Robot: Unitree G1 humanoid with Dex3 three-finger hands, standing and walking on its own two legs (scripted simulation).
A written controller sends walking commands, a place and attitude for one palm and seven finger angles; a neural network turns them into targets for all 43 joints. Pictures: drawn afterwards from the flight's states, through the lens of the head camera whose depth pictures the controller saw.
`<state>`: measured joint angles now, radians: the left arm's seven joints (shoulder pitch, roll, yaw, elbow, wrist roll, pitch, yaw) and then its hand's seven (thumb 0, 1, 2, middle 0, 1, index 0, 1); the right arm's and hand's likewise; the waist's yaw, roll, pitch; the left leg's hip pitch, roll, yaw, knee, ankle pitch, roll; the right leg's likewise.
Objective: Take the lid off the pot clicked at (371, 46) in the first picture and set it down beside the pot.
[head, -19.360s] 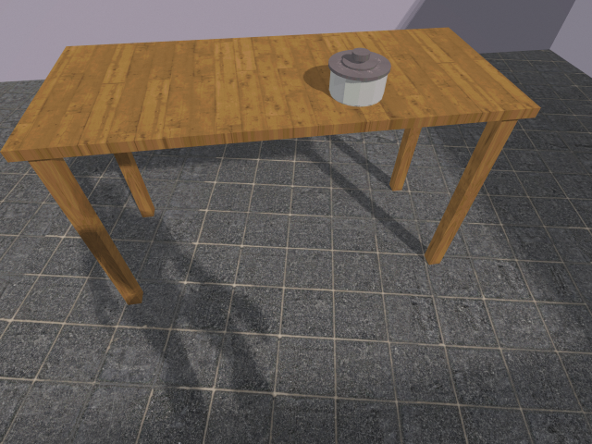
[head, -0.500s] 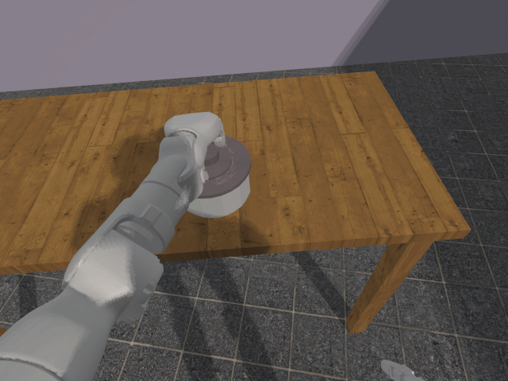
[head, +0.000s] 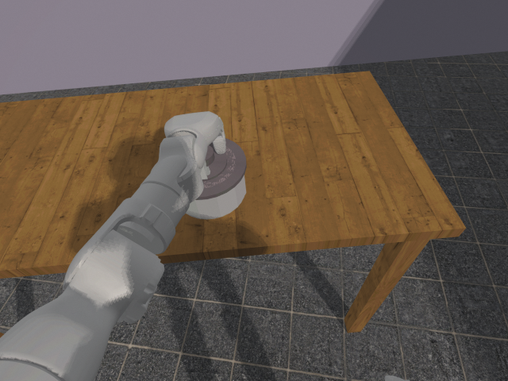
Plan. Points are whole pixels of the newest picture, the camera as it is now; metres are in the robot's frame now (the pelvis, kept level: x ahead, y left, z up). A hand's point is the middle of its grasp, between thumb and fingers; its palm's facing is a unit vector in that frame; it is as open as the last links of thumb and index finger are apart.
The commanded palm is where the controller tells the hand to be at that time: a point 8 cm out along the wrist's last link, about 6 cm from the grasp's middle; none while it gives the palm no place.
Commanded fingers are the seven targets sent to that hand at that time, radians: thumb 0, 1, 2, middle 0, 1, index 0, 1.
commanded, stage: close the fingers and squeeze the knob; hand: left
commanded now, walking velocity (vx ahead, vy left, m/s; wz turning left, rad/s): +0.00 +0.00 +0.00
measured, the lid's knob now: (201, 155) +0.49 +0.08 +0.09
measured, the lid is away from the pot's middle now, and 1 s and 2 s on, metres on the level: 0.00 0.00 0.01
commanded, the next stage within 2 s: lift the lid straight up in 0.84 s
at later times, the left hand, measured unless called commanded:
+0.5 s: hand (199, 159) +0.46 +0.08 +0.11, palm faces -0.33 -0.07 -0.94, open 7.2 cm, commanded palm +0.45 +0.09 +0.16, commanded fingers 0.00 0.45 0.95 -0.73 -0.98 -0.82 -1.02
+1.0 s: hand (199, 159) +0.46 +0.08 +0.11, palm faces -0.33 -0.07 -0.94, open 7.2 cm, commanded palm +0.45 +0.09 +0.17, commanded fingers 0.00 0.62 1.04 -0.82 -1.03 -0.92 -1.05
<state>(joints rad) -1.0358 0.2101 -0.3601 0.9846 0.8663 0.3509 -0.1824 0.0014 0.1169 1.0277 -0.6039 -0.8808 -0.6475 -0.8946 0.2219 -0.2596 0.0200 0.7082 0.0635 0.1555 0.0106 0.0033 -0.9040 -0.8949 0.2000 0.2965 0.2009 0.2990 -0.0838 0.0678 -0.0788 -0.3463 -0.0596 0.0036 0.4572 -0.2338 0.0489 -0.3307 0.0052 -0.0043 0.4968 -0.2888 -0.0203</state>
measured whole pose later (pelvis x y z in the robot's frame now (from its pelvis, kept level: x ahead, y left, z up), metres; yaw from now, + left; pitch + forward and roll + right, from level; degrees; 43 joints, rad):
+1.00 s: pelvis +0.00 +0.00 +0.00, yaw +0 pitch +7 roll +0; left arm -1.05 0.22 -0.34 1.01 0.87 0.34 -0.20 -0.01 0.21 0.88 -0.62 -0.94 -0.72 -0.95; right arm 0.22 -0.26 0.02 0.70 0.07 0.15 0.00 0.00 -0.90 -0.89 0.20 0.30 0.20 0.30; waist -0.09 0.06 -0.08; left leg -0.35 -0.06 0.01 0.46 -0.23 0.05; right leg -0.33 0.01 0.00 0.49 -0.28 -0.02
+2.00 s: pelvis -0.01 +0.00 +0.00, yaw +1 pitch +5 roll +1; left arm -1.16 0.27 -0.37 0.94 0.84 0.36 -0.33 0.02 0.21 0.86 -0.63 -0.91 -0.76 -0.95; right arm 0.20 -0.27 0.03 0.71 0.07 0.07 -0.01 0.00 -0.90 -0.90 0.20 0.30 0.20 0.30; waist -0.07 0.07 -0.05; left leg -0.30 -0.07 -0.02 0.43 -0.21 0.05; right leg -0.28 0.00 -0.02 0.48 -0.28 -0.02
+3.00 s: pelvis -0.02 +0.00 +0.00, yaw +1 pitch +5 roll +1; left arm -1.34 0.27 -0.35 0.98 0.87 0.39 -0.40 0.04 0.21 0.86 -0.63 -0.91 -0.77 -0.95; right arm 0.19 -0.26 0.05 0.70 0.06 0.05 0.00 0.00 -0.90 -0.89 0.20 0.30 0.20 0.30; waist -0.06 0.08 -0.06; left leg -0.30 -0.08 -0.02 0.41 -0.18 0.05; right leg -0.29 -0.01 -0.02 0.46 -0.26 -0.01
